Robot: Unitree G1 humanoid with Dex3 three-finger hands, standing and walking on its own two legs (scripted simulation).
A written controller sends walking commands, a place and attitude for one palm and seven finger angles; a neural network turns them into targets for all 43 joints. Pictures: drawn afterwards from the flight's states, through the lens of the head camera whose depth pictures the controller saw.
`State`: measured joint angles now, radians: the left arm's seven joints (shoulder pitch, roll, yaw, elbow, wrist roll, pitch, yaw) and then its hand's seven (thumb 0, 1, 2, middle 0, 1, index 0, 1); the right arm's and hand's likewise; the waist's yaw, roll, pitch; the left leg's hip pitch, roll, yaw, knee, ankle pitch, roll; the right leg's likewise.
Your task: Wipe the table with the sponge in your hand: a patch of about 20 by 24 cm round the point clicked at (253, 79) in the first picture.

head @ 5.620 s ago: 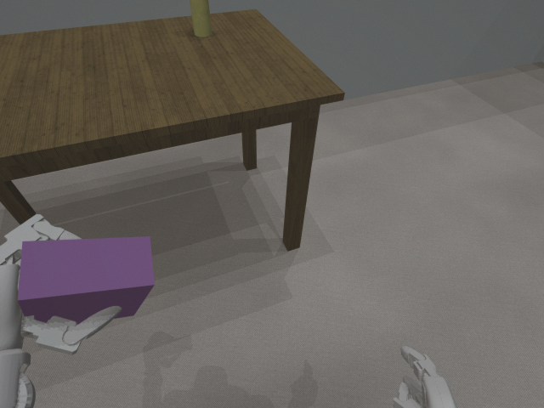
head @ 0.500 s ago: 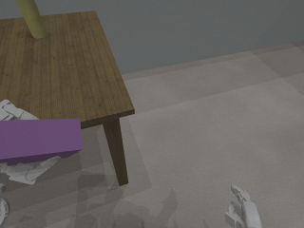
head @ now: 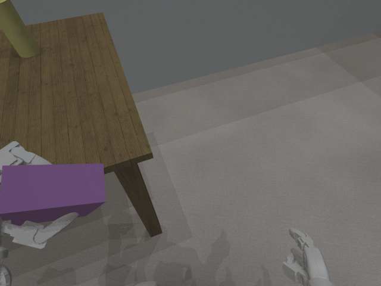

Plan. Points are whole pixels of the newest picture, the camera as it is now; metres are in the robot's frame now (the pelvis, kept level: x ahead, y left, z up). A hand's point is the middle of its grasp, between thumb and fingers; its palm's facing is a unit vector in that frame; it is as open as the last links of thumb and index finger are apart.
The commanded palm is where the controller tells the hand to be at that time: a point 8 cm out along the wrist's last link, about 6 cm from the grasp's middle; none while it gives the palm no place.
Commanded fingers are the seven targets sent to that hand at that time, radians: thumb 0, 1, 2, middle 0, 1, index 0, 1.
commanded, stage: come to a stop and stand still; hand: left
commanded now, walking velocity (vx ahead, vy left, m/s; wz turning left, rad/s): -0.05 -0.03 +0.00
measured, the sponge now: (67, 195) +0.23 +0.20 +0.15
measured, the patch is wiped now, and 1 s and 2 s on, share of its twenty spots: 0.00 0.00 0.00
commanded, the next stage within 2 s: look again from close up in 1.76 s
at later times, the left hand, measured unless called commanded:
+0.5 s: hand out of the picture +0.19 +0.26 +0.18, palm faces +0.42 -0.81 -0.42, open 9.7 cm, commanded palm +0.11 +0.28 +0.18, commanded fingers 0.00 0.10 1.30 -1.20 -1.60 -1.20 -1.60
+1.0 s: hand out of the picture +0.16 +0.29 +0.16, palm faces +0.36 -0.86 -0.36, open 9.7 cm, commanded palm +0.10 +0.32 +0.18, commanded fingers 0.00 0.10 1.30 -1.20 -1.60 -1.20 -1.60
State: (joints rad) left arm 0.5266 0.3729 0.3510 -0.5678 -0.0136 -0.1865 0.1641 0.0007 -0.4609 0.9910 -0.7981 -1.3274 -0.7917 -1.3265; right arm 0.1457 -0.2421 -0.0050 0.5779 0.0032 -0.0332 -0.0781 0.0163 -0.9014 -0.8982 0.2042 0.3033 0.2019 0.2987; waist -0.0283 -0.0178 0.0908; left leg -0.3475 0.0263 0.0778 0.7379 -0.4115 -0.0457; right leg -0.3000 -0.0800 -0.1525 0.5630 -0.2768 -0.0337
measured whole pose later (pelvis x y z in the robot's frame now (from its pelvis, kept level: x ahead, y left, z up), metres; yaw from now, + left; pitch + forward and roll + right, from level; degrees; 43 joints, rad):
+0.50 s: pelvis -0.06 +0.00 +0.00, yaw -2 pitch -2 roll +0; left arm 0.31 0.39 0.40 -0.33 -0.04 -0.21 0.11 0.00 -0.46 0.99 -0.80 -1.33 -0.79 -1.33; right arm 0.21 -0.20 0.02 0.59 0.01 -0.13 -0.01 0.02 -0.90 -0.90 0.21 0.30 0.21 0.30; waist 0.03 0.03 0.08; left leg -0.28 0.04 0.05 0.50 -0.19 0.00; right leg -0.26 -0.01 -0.07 0.50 -0.21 -0.03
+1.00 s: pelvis -0.07 +0.05 +0.00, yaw -2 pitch -2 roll -3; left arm 0.39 0.36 0.34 -0.46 -0.01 -0.23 0.08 0.00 -0.46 0.99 -0.80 -1.33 -0.79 -1.33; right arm 0.22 -0.18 0.03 0.60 -0.01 -0.16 -0.01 0.02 -0.90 -0.90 0.21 0.30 0.20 0.30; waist 0.05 -0.02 0.07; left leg -0.29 0.00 0.00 0.50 -0.16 0.04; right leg -0.23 0.02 0.00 0.43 -0.23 0.01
